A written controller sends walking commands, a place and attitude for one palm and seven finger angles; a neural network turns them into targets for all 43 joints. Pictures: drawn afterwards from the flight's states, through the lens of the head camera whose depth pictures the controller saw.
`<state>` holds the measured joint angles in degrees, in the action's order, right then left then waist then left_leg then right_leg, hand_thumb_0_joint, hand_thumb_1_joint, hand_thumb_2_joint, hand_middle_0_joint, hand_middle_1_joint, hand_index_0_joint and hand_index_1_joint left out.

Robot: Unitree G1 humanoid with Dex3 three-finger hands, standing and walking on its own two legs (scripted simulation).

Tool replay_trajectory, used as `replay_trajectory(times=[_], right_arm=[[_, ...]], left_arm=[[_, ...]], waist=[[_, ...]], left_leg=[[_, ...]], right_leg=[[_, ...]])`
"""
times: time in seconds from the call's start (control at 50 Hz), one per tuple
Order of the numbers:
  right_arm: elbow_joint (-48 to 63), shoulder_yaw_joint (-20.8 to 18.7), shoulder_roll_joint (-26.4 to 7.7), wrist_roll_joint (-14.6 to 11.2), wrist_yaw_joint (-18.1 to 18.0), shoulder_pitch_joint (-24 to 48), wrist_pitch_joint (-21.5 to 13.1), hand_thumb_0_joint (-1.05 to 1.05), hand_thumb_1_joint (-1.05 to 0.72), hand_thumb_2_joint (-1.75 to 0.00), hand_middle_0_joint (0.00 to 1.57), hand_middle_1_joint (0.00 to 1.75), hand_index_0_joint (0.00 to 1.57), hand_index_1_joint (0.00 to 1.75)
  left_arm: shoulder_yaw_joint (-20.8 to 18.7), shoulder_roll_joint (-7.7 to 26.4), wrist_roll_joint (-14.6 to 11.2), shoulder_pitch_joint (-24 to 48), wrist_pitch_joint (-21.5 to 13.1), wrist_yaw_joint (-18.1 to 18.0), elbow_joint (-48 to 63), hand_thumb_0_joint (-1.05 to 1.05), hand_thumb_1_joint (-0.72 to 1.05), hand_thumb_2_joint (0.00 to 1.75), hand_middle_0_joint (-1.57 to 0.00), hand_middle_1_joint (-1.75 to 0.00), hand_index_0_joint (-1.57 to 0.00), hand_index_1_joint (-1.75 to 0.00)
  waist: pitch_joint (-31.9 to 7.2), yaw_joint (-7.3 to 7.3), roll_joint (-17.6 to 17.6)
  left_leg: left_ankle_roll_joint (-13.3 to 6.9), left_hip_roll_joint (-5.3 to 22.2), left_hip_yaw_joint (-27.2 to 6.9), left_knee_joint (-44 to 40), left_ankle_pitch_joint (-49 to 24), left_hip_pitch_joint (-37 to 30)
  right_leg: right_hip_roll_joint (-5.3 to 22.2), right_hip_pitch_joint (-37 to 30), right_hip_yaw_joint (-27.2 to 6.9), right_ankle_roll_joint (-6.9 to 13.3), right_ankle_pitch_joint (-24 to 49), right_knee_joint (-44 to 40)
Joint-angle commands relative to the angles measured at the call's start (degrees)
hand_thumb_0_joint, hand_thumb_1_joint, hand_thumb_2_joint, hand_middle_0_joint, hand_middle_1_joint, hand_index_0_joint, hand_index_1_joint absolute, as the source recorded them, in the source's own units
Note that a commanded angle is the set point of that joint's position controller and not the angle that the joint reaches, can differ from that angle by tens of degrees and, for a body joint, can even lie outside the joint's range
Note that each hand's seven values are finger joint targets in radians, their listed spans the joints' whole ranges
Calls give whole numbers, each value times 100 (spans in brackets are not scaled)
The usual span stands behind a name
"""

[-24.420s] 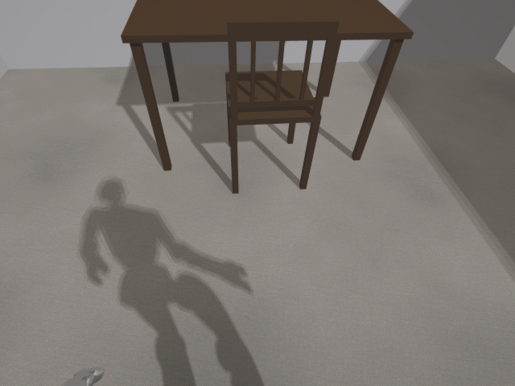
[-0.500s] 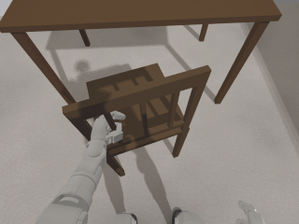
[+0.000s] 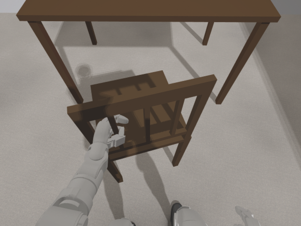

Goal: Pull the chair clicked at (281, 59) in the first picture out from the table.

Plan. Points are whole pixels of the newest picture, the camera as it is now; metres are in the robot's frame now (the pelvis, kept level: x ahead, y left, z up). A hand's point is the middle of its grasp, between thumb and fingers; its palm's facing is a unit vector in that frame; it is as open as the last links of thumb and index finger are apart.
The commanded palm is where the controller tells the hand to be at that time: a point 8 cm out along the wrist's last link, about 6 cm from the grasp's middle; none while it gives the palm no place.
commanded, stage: step backward, pulling the chair out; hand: left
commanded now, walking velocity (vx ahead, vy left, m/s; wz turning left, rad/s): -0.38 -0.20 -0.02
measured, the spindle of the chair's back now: (147, 125) +0.42 +0.01 -0.08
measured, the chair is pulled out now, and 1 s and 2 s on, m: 0.35 0.49 0.55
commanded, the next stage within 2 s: stop walking, hand still on the chair in 0.88 s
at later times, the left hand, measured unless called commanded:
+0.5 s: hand (120, 154) +0.30 +0.09 -0.05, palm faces -0.04 -0.99 -0.16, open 4.9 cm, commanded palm +0.28 +0.15 -0.05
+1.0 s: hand (117, 187) +0.22 +0.09 -0.05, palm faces -0.02 -0.99 -0.16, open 5.0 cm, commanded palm +0.19 +0.15 -0.04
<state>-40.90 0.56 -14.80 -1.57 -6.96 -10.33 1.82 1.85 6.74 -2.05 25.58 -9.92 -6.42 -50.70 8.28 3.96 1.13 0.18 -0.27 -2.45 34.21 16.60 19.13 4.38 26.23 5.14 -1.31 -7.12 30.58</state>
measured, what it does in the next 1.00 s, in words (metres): walks backwards: right foot, then left foot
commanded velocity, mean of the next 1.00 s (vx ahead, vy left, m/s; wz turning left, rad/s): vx -0.31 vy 0.00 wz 0.00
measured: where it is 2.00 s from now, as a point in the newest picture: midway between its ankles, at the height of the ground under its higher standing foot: outside the picture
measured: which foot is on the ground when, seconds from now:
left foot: down 0.00-0.26, up 0.28-0.46, down 0.48-0.76, up 0.78-1.00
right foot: up 0.00-0.18, down 0.20-1.00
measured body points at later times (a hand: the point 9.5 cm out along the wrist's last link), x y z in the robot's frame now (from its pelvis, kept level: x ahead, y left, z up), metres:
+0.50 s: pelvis -0.07 +0.00 +0.01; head +0.04 -0.02 +0.44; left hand +0.30 +0.14 -0.04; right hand +0.03 -0.30 -0.12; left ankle -0.08 +0.15 -0.73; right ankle -0.04 -0.14 -0.73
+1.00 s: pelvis -0.15 -0.01 +0.01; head -0.07 -0.03 +0.45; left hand +0.21 +0.14 -0.03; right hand -0.05 -0.27 -0.13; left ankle -0.17 +0.14 -0.71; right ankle -0.11 -0.13 -0.73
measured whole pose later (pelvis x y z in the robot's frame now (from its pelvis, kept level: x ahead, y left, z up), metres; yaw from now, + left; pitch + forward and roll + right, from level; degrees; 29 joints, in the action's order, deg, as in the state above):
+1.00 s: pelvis -0.15 -0.01 +0.01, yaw +0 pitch +2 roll +0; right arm -40.8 0.4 -15.7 -2.4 -6.2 -10.3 1.3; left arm -2.3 6.3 -3.6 28.9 -9.0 -5.8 -57.2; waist 9.1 4.0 2.6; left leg 2.2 2.1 -1.6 37.0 20.9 17.0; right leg 3.4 20.3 5.0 0.1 -11.9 30.8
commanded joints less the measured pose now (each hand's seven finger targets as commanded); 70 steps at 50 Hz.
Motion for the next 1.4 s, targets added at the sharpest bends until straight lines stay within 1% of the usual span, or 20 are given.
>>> replay_trajectory(times=[0.0, 0.08, 0.16, 0.22, 0.24, 0.26, 0.36, 0.44, 0.5, 0.56, 0.62, 0.7, 0.74, 0.78, 0.86, 0.96, 1.02, 1.08, 1.22, 1.38], right_arm=[[702, -214, -535, 159, 71, -122, -157, 0, -90, -90, 20, 30, 20, 30], [443, -347, -575, 171, 221, -486, -311, 0, -90, -90, 20, 30, 20, 30], [389, -367, -627, 157, 275, -577, -399, 0, -90, -90, 20, 30, 20, 30], [524, -336, -554, 72, 158, -384, -352, 0, -90, -90, 20, 30, 20, 30], [504, -410, -631, 27, 66, -292, -351, 0, -90, -90, 20, 30, 20, 30], [593, -390, -648, 12, 33, -115, -353, 0, -90, -90, 20, 30, 20, 30], [636, -215, -562, 19, 18, 140, -308, 0, -90, -90, 20, 30, 20, 30], [826, -332, -758, 14, -70, -22, -184, 0, -90, -90, 20, 30, 20, 30], [986, -415, -803, 18, 34, -195, -41, 0, -90, -90, 20, 30, 20, 30], [958, -389, -644, 196, 180, -62, -98, 0, -90, -90, 20, 30, 20, 30], [917, -405, -578, 189, 348, -212, -163, 0, -90, -90, 20, 30, 20, 30], [844, -386, -611, 81, 374, -364, -203, 0, -90, -90, 20, 30, 20, 30], [837, -331, -474, 17, 264, -309, -193, 0, -90, -90, 20, 30, 20, 30], [749, -409, -630, -64, 119, -164, -198, 0, -90, -90, 20, 30, 20, 30], [572, -167, -488, -16, 84, -6, -251, 0, -90, -90, 20, 30, 20, 30], [495, -202, -614, -80, -52, -296, -244, 0, -90, -90, 20, 30, 20, 30], [887, -279, -737, 15, -37, -167, -192, 0, -90, -90, 20, 30, 20, 30], [938, -161, -564, 13, 61, -126, -180, 0, -90, -90, 20, 30, 20, 30], [848, -201, -548, -51, 134, -298, -263, 0, -90, -90, 20, 30, 20, 30], [600, -199, -476, 3, 65, -324, -393, 0, -90, -90, 20, 30, 20, 30]], left_arm=[[201, 481, 54, 1838, -332, 120, 1272, 0, 90, 90, -50, -145, -50, -145], [63, 519, 132, 1905, -432, 100, 982, 0, 90, 90, -50, -145, -50, -145], [-103, 814, 250, 1801, -634, 150, 728, 0, 90, 90, -50, -145, -50, -145], [-293, 1177, 283, 1842, -764, 140, 713, 0, 90, 90, -50, -145, -50, -145], [-575, 1422, 217, 1746, -669, 104, 539, 0, 90, 90, -50, -145, -50, -145], [-713, 1557, 182, 1399, -553, 114, 331, 0, 90, 90, -50, -145, -50, -145], [-667, 1386, 161, 1066, -381, 73, 784, 0, 90, 90, -50, -145, -50, -145], [-362, 1123, 39, 1117, -242, 52, 1422, 0, 90, 90, -50, -145, -50, -145], [-50, 689, 35, 1184, -233, 116, 1625, 0, 90, 90, -50, -145, -50, -145], [-6, 618, 147, 1309, -286, 192, 1968, 0, 90, 90, -50, -145, -50, -145], [-86, 628, 156, 1169, -312, 171, 1883, 0, 90, 90, -50, -145, -50, -145], [-186, 833, 150, 1180, -310, 210, 1350, 0, 90, 90, -50, -145, -50, -145], [-298, 1165, 207, 1458, -397, 194, 1127, 0, 90, 90, -50, -145, -50, -145], [-652, 1525, 106, 1326, -203, 146, 442, 0, 90, 90, -50, -145, -50, -145], [-615, 1346, 114, 1493, -188, 137, 216, 0, 90, 90, -50, -145, -50, -145], [-332, 1062, -15, 1439, -78, 86, 107, 0, 90, 90, -50, -145, -50, -145], [-183, 790, -55, 1790, -71, 92, 1576, 0, 90, 90, -50, -145, -50, -145], [95, 398, -36, 1661, 102, 177, 1340, 0, 90, 90, -50, -145, -50, -145], [-1, 636, 45, 1289, 54, 107, 1011, 0, 90, 90, -50, -145, -50, -145], [-129, 743, 89, 361, -69, 67, 873, 0, 90, 90, -50, -145, -50, -145]], waist=[[-2298, -202, 1282], [-2356, -106, 900], [-2549, -117, 788], [-2847, -108, -244], [-3072, -179, -1153], [-3010, -327, -1017], [-2690, -320, -634], [-2829, -204, -716], [-2568, -153, -82], [-2605, -152, 1561], [-2569, -191, 1700], [-2491, -184, 1089], [-2605, -108, -124], [-2591, -264, -1429], [-2335, -305, -621], [-2417, -246, -831], [-2516, -346, 467], [-2300, -290, 1137], [-1815, -267, -4], [-1560, -275, -293]], left_leg=[[-878, 1935, -1482, -1355, -3262, -742], [-774, 1833, -1128, -309, -6182, -2468], [-423, 1503, -884, 127, -5617, -2309], [178, 658, 68, 697, -1836, -175], [265, 332, 18, 1121, 99, 311], [238, 246, -210, 1435, 885, 610], [219, 292, -230, 467, 493, 382], [57, 714, -176, -511, -2275, -662], [-322, 1383, -473, -816, -4066, -1278], [-589, 1787, -710, -885, -5560, -1953], [-687, 1915, -604, -502, -6003, -2327], [-363, 1633, -405, 10, -4765, -2118], [88, 981, 269, 530, -2180, -863], [221, 341, -68, 1698, 1119, 126], [186, 350, -237, 1357, 1003, 200], [159, 445, 91, -515, -272, -504], [-373, 1367, -589, -1013, -2732, -1278], [-477, 1290, -490, -1140, -2399, -1078], [-193, 624, 170, -1209, 762, -532], [-120, 569, 271, -1094, -604, -926]], right_leg=[[-206, -694, -482, 104, -1897, 1791], [-253, -162, -541, 181, -1448, 814], [-243, -1280, -517, 254, 341, -925], [969, -3285, -1289, 703, 4867, -475], [1321, -3671, -1453, 867, 5936, -293], [1603, -3590, -1497, 972, 6002, -245], [1497, -3231, -1180, 835, 4643, -153], [918, -2722, -729, 400, 3688, 26], [16, -1864, -420, 55, 1552, 220], [-259, -929, -341, 115, -1091, 1006], [-252, -657, -425, 231, -1578, 768], [-202, -1478, -411, 189, 176, -843], [691, -2580, -1032, 441, 3310, -853], [1507, -2653, -1522, 918, 4604, -572], [1502, -2486, -1116, 901, 3703, -408], [1256, -2546, -986, 649, 3135, -139], [233, -1964, -431, 72, 1000, 321], [-82, -1907, -177, 61, -406, 251], [106, -1805, -704, 154, -1712, -838], [260, -1741, -856, 264, -365, -965]])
